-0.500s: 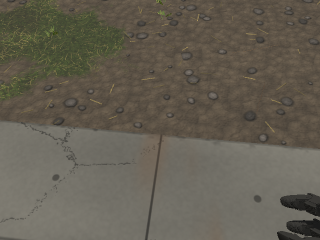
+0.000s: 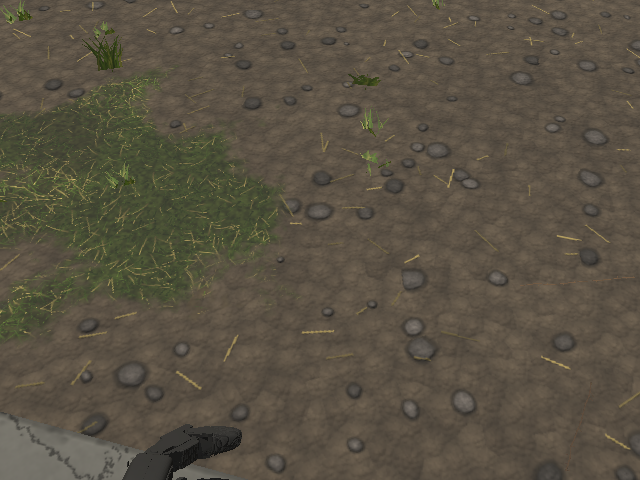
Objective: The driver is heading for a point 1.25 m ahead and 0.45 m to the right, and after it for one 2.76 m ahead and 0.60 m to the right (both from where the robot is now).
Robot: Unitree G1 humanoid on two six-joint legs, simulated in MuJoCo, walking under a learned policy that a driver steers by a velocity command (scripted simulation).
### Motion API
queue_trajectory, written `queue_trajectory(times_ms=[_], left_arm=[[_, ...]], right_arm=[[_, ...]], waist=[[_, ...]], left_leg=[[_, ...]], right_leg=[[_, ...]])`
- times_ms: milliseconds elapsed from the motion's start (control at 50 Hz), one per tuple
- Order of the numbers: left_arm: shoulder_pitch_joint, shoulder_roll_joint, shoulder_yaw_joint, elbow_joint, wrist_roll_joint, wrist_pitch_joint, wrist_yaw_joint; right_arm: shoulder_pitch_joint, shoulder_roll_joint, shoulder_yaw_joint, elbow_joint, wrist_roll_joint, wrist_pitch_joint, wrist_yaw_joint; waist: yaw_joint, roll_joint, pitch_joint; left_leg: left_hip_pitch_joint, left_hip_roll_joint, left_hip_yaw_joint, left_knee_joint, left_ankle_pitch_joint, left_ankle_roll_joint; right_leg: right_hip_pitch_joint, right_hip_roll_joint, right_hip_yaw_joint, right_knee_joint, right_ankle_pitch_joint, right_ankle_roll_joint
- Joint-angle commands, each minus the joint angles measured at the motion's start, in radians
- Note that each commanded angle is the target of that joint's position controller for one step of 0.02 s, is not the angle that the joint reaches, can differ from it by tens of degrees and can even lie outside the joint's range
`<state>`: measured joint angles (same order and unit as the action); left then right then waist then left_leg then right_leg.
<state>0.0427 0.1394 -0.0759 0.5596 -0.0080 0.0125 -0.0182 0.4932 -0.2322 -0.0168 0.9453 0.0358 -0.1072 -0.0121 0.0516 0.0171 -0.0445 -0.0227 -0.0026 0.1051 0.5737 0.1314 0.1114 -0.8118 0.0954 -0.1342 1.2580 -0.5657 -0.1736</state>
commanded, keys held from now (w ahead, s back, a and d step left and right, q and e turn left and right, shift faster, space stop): w+e+shift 0.74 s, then w+shift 0.14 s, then w+q+shift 0.12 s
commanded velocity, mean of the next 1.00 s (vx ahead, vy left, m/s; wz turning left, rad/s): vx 1.00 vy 0.00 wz -0.75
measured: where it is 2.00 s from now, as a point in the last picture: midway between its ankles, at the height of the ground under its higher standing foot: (558, 152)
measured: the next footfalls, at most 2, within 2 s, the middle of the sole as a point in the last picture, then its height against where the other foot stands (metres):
left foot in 0.36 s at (308, 430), level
right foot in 0.78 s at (479, 313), level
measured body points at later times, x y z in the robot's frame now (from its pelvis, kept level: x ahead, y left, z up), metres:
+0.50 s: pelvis +0.49 -0.04 +0.12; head +0.51 -0.04 +0.57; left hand +0.72 +0.19 +0.02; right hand +0.47 -0.34 +0.03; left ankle +0.51 +0.08 -0.61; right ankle +0.33 -0.08 -0.48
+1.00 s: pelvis +0.90 -0.29 +0.12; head +0.92 -0.28 +0.57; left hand +1.10 -0.10 -0.02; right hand +0.86 -0.57 +0.05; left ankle +1.10 -0.25 -0.53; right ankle +0.82 -0.27 -0.61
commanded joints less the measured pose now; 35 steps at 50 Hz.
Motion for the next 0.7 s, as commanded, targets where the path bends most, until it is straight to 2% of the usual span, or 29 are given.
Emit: queue_trajectory(times_ms=[20, 40, 60, 80, 100, 120, 140, 160, 180, 200, 240, 260, 280, 300, 320, 340, 360, 380, 400, 420, 440, 460, 480, 520, 540, 580, 640, 660, 700], left_arm=[[0.252, 0.322, 0.156, 0.127, 0.014, 0.007, 0.006], [0.254, 0.264, 0.153, 0.124, 0.003, -0.008, 0.02], [0.326, 0.2, 0.136, 0.208, 0.018, -0.032, 0.023], [0.358, 0.177, 0.136, 0.268, 0.034, -0.052, 0.025], [0.363, 0.147, 0.135, 0.286, 0.044, -0.069, 0.031], [0.297, 0.161, 0.13, 0.266, 0.045, -0.078, 0.024], [0.236, 0.17, 0.125, 0.241, 0.033, -0.089, 0.014], [0.238, 0.204, 0.129, 0.235, 0.025, -0.101, 0.012], [0.262, 0.236, 0.142, 0.227, 0.026, -0.111, 0.023], [0.282, 0.257, 0.151, 0.22, 0.014, -0.119, 0.028], [0.322, 0.322, 0.175, 0.223, -0.012, -0.121, 0.032], [0.339, 0.36, 0.19, 0.226, -0.01, -0.118, 0.028], [0.36, 0.379, 0.2, 0.223, -0.009, -0.116, 0.027], [0.369, 0.39, 0.207, 0.222, -0.001, -0.117, 0.025], [0.33, 0.408, 0.215, 0.21, 0.011, -0.12, 0.016], [0.276, 0.362, 0.209, 0.18, 0.02, -0.124, 0.007], [0.281, 0.217, 0.175, 0.154, 0.043, -0.126, 0.006], [0.434, 0.122, 0.135, 0.087, -0.027, -0.116, 0.017], [0.37, 0.215, 0.141, 0.102, -0.003, -0.095, 0.031], [0.266, 0.246, 0.15, 0.1, 0.02, -0.081, 0.024], [0.2, 0.251, 0.152, 0.083, 0.03, -0.072, 0.011], [0.149, 0.244, 0.151, 0.061, 0.038, -0.06, -0.006], [0.13, 0.223, 0.145, 0.041, 0.043, -0.043, -0.019], [0.09, 0.178, 0.124, -0.009, 0.046, -0.019, -0.032], [0.054, 0.176, 0.117, -0.035, 0.049, -0.012, -0.038], [0.016, 0.183, 0.109, -0.066, 0.052, -0.007, -0.052], [-0.06, 0.185, 0.095, -0.07, 0.047, -0.007, -0.071], [-0.078, 0.187, 0.094, -0.07, 0.044, -0.011, -0.074], [0.003, 0.217, 0.105, -0.037, 0.044, -0.019, -0.069]], right_arm=[[-0.271, -0.023, -0.029, -0.347, -0.106, -0.047, 0.045], [-0.296, 0.02, -0.004, -0.43, -0.133, -0.064, 0.055], [-0.357, 0.083, 0.026, -0.471, -0.127, -0.066, 0.054], [-0.376, 0.148, 0.059, -0.5, -0.127, -0.047, 0.035], [-0.394, 0.138, 0.067, -0.503, -0.125, -0.022, 0.023], [-0.345, 0.071, 0.065, -0.484, -0.104, 0.008, 0.016], [-0.354, 0.008, 0.053, -0.489, -0.089, 0.027, 0.011], [-0.43, -0.036, 0.051, -0.524, -0.089, 0.038, 0.011], [-0.488, -0.078, 0.043, -0.556, -0.079, 0.034, 0.018], [-0.502, -0.068, 0.048, -0.566, -0.076, 0.028, 0.031], [-0.515, -0.011, 0.061, -0.55, -0.055, 0.015, 0.053], [-0.499, -0.025, 0.052, -0.525, -0.055, 0.018, 0.052], [-0.46, -0.064, 0.035, -0.497, -0.053, 0.02, 0.044], [-0.388, -0.107, 0.013, -0.473, -0.044, 0.015, 0.03], [-0.256, -0.156, -0.014, -0.443, -0.033, 0.006, 0.009], [-0.086, -0.204, -0.04, -0.389, -0.04, 0.001, -0.017], [0.03, -0.227, -0.055, -0.355, -0.077, -0.005, -0.032], [-0.049, -0.298, -0.064, -0.374, -0.138, -0.01, -0.023], [-0.145, -0.209, -0.066, -0.398, -0.119, -0.006, -0.009], [-0.193, -0.12, -0.044, -0.389, -0.102, -0.014, -0.004], [-0.194, -0.091, -0.035, -0.359, -0.1, -0.021, 0.001], [-0.164, -0.091, -0.033, -0.317, -0.096, -0.029, -0.003], [-0.114, -0.086, -0.031, -0.272, -0.089, -0.034, -0.005], [-0.071, -0.079, -0.03, -0.212, -0.067, -0.038, 0.001], [-0.082, -0.078, -0.027, -0.201, -0.063, -0.039, 0.005], [-0.14, -0.109, -0.029, -0.194, -0.064, -0.042, 0.005], [-0.134, -0.134, -0.028, -0.162, -0.06, -0.04, 0.005], [-0.097, -0.164, -0.033, -0.152, -0.059, -0.041, 0.003], [-0.051, -0.233, -0.05, -0.148, -0.052, -0.03, -0.012]], waist=[[0.054, -0.405, -0.171], [0.029, -0.189, -0.129], [-0.008, -0.05, 0.024], [-0.069, 0.039, 0.144], [-0.09, 0.116, 0.173], [-0.147, 0.135, 0.203], [-0.176, 0.118, 0.242], [-0.153, 0.103, 0.251], [-0.117, 0.07, 0.254], [-0.095, 0.038, 0.199], [-0.052, -0.005, 0.063], [-0.047, -0.027, 0.008], [-0.054, -0.053, -0.049], [-0.089, -0.097, -0.108], [-0.176, -0.116, -0.186], [-0.247, -0.104, -0.266], [-0.246, 0.028, -0.304], [-0.106, 0.354, -0.444], [-0.13, 0.19, -0.391], [-0.136, 0.069, -0.232], [-0.132, -0.014, -0.123], [-0.121, -0.024, -0.052], [-0.106, 0.001, 0.005], [-0.068, 0.055, 0.051], [-0.057, 0.063, 0.071], [-0.019, 0.088, 0.108], [-0.023, 0.022, 0.171], [-0.032, 0.027, 0.162], [0.019, 0.084, 0.088]], left_leg=[[-0.771, -0.17, -0.18, 1.452, -0.282, -0.073], [-0.983, -0.128, -0.271, 1.635, -0.354, -0.029], [-1.089, -0.097, -0.273, 1.63, -0.42, -0.012], [-1.136, -0.064, -0.253, 1.6, -0.491, -0.005], [-1.13, -0.033, -0.252, 1.557, -0.56, -0.009], [-1.024, 0.001, -0.201, 1.268, -0.606, -0.027], [-0.908, 0.028, -0.169, 1.013, -0.597, -0.046], [-0.802, 0.042, -0.116, 0.813, -0.541, -0.074], [-0.696, 0.06, -0.085, 0.615, -0.461, -0.102], [-0.544, 0.07, -0.084, 0.45, -0.295, -0.115], [-0.25, 0.028, -0.069, 0.178, -0.057, -0.119], [-0.237, -0.01, -0.068, 0.09, -0.058, -0.12], [-0.22, -0.05, -0.057, 0.031, -0.116, -0.116], [-0.159, -0.07, -0.058, -0.008, -0.181, -0.107], [-0.022, -0.048, -0.073, -0.057, -0.191, -0.1], [0.175, 0.023, -0.112, -0.065, -0.197, -0.091], [0.39, 0.202, -0.262, 0.004, -0.398, -0.075], [0.575, 0.499, -0.816, -0.097, -0.332, 0.054], [0.451, 0.461, -0.871, -0.197, -0.556, 0.104], [0.286, 0.407, -0.72, -0.229, -0.583, 0.091], [0.154, 0.374, -0.607, -0.254, -0.5, 0.072], [0.087, 0.343, -0.495, -0.266, -0.391, 0.05], [0.04, 0.317, -0.403, -0.274, -0.251, 0.02], [0.016, 0.308, -0.286, -0.313, -0.146, -0.016], [-0.02, 0.291, -0.208, -0.345, -0.087, -0.037], [-0.101, 0.24, -0.054, -0.401, 0.02, -0.064], [-0.154, 0.15, 0.135, -0.441, 0.215, -0.102], [-0.136, 0.159, 0.153, -0.407, 0.45, -0.11], [-0.048, 0.193, 0.155, -0.235, 0.836, -0.126]], right_leg=[[0.671, -0.149, 1.148, -0.843, 0.02, -0.296], [0.729, -0.224, 1.265, -0.918, -0.082, -0.283], [0.663, -0.221, 1.139, -0.916, -0.016, -0.237], [0.551, -0.165, 0.919, -0.865, 0.184, -0.172], [0.459, -0.131, 0.741, -0.818, 0.254, -0.124], [0.321, -0.068, 0.575, -0.886, 0.18, -0.079], [0.198, -0.032, 0.489, -0.953, 0.171, -0.055], [0.129, -0.007, 0.469, -1.039, 0.22, -0.074], [0.119, -0.02, 0.486, -1.125, 0.312, -0.101], [0.132, -0.02, 0.47, -1.164, 0.409, -0.098], [0.252, -0.043, 0.447, -1.185, 0.581, -0.074], [0.417, -0.052, 0.449, -1.13, 0.749, -0.059], [0.571, -0.058, 0.447, -1.024, 0.975, -0.036], [0.669, -0.07, 0.459, -0.864, 1.163, -0.006], [0.691, -0.075, 0.46, -0.634, 1.227, 0.03], [0.6, -0.059, 0.453, -0.388, 1.114, 0.062], [0.371, -0.013, 0.405, -0.131, 0.396, 0.05], [0.108, 0.033, 0.289, 0.196, 0.06, 0.089], [0.003, -0.05, 0.245, 0.25, 0.194, 0.07], [-0.004, -0.091, 0.234, 0.219, 0.282, 0.068], [-0.001, -0.114, 0.225, 0.196, 0.298, 0.07], [-0.014, -0.141, 0.235, 0.17, 0.287, 0.074], [-0.028, -0.153, 0.222, 0.162, 0.268, 0.076], [-0.093, -0.185, 0.217, 0.134, 0.248, 0.08], [-0.089, -0.188, 0.2, 0.094, 0.273, 0.083], [-0.025, -0.18, 0.164, -0.037, 0.409, 0.087], [0.162, -0.116, 0.012, -0.348, 0.554, 0.062], [0.251, -0.073, -0.044, -0.411, 0.563, 0.042], [0.398, 0.0, -0.089, -0.455, 0.528, 0.008]])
